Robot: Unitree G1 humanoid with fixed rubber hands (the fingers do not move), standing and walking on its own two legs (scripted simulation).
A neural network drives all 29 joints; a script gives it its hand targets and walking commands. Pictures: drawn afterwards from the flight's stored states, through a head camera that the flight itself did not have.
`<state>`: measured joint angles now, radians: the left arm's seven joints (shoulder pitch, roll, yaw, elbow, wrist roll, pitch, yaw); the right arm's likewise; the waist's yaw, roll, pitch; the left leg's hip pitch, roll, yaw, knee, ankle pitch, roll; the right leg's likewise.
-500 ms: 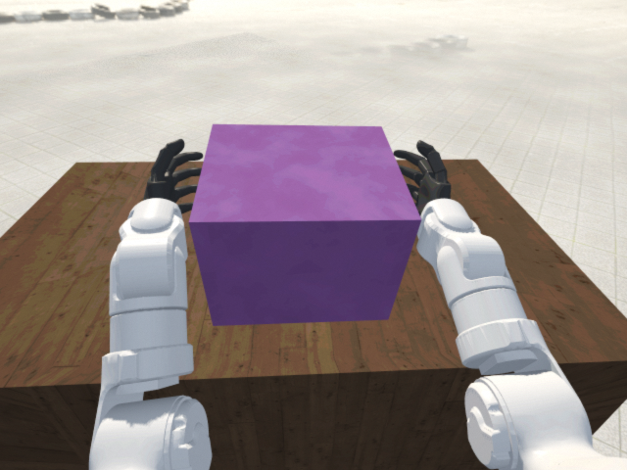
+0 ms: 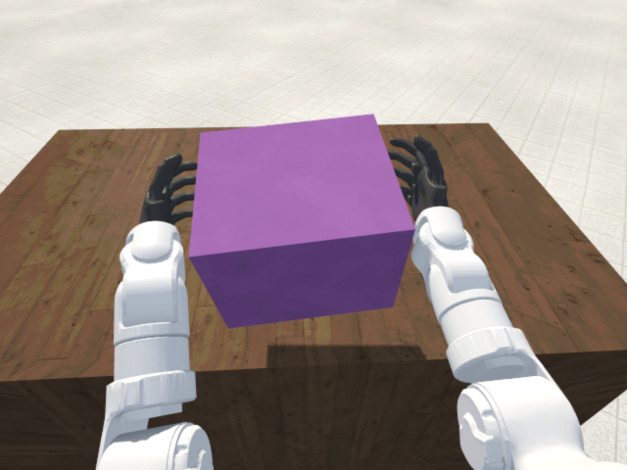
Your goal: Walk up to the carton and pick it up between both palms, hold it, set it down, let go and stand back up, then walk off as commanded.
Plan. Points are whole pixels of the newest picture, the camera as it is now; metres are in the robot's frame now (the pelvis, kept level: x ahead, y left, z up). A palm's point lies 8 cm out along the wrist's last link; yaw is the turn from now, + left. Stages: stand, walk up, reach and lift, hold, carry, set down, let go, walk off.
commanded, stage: set down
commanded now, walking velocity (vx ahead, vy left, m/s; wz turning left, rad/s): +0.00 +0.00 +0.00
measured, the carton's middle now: (300, 222) +0.42 +0.01 +0.14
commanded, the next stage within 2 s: none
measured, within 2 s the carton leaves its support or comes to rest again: rests again in 1.96 s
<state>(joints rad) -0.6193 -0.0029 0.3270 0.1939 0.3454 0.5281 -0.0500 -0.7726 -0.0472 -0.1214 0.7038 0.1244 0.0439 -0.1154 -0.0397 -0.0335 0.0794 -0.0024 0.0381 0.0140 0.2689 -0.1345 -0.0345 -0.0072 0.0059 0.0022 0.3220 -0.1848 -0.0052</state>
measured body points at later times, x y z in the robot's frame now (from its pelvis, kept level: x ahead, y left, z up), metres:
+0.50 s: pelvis +0.00 +0.00 +0.00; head -0.02 +0.00 +0.45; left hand +0.39 +0.17 +0.16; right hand +0.42 -0.15 +0.17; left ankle +0.02 +0.14 -0.75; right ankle +0.00 -0.11 -0.75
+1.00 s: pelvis +0.01 +0.00 +0.00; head +0.01 +0.00 +0.45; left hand +0.40 +0.17 +0.14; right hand +0.44 -0.15 +0.14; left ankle +0.02 +0.14 -0.75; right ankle +0.00 -0.11 -0.75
